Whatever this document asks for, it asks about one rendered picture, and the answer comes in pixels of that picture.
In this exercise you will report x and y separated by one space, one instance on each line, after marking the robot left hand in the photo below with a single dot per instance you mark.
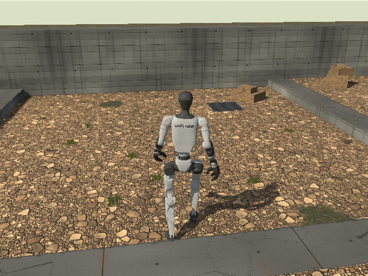
158 159

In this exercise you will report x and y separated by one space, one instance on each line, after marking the right robot upper arm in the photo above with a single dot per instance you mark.
205 132

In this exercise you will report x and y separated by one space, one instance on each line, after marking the robot right hand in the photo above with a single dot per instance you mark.
215 173

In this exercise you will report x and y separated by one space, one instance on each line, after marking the robot right forearm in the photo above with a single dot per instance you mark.
211 156

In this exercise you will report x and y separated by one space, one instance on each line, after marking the right robot shin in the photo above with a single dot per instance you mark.
195 198

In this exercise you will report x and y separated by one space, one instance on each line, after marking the left robot upper arm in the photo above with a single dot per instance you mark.
167 120

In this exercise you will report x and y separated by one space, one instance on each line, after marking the robot left forearm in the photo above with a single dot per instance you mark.
158 148

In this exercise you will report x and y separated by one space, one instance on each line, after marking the right robot foot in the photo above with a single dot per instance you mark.
193 218

